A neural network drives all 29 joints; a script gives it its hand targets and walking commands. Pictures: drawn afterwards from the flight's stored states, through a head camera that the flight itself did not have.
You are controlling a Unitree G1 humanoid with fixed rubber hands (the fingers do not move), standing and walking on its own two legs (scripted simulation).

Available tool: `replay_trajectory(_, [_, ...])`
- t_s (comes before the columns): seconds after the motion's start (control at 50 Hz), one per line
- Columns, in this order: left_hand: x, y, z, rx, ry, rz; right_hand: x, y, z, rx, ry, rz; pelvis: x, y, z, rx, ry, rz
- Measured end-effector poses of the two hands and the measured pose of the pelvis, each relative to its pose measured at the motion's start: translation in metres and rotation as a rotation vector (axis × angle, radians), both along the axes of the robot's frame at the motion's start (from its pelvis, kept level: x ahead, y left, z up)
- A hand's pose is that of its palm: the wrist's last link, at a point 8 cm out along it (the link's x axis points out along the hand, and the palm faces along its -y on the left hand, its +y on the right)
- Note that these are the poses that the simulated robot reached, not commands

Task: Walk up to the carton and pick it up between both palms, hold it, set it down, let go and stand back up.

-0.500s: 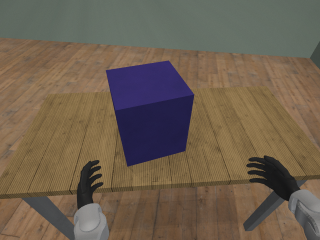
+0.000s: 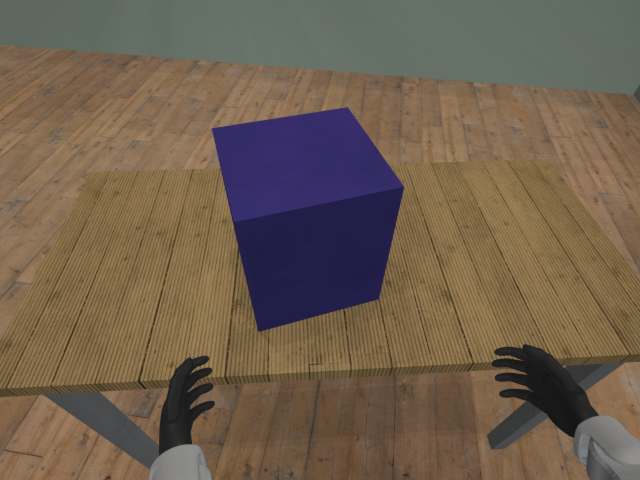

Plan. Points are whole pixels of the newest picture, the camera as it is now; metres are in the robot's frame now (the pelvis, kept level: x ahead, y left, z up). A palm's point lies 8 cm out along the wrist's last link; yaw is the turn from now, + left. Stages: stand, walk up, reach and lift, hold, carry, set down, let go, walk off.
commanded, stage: set down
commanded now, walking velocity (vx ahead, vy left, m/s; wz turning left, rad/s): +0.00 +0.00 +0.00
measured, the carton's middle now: (302, 221) +0.49 +0.07 +0.04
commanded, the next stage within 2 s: let go in 1.78 s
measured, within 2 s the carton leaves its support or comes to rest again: neither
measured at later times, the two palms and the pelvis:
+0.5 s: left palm (177, 450) +0.18 +0.19 -0.02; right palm (536, 429) +0.22 -0.24 -0.03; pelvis +0.00 +0.01 +0.00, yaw +0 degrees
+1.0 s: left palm (162, 459) +0.17 +0.22 -0.06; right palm (506, 441) +0.21 -0.21 -0.05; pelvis +0.01 +0.02 +0.00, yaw +1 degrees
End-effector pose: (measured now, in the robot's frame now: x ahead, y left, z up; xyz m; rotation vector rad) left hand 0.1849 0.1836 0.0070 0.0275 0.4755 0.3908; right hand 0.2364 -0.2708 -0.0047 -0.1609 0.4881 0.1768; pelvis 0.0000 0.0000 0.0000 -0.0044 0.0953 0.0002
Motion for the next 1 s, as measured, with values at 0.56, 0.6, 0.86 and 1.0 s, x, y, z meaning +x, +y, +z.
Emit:
replay_trajectory(0.56, [-0.009,0.012,-0.035,-0.015,0.125,-0.097,-0.019,0.038,-0.029,-0.041,0.075,-0.03,0.002,0.011,0.001,-0.001,-0.021,0.007])
replay_trajectory(0.6, [-0.009,0.014,-0.039,-0.014,0.141,-0.108,-0.018,0.043,-0.03,-0.044,0.076,-0.03,0.002,0.013,0.001,-0.001,-0.021,0.008])
replay_trajectory(0.86, [-0.016,0.028,-0.057,-0.023,0.215,-0.139,-0.021,0.053,-0.039,-0.084,0.126,-0.043,0.009,0.022,0.002,-0.002,-0.024,0.012])
replay_trajectory(1.0, [-0.011,0.036,-0.063,-0.009,0.224,-0.166,-0.027,0.062,-0.05,-0.09,0.157,-0.062,0.012,0.024,0.002,-0.004,-0.026,0.013])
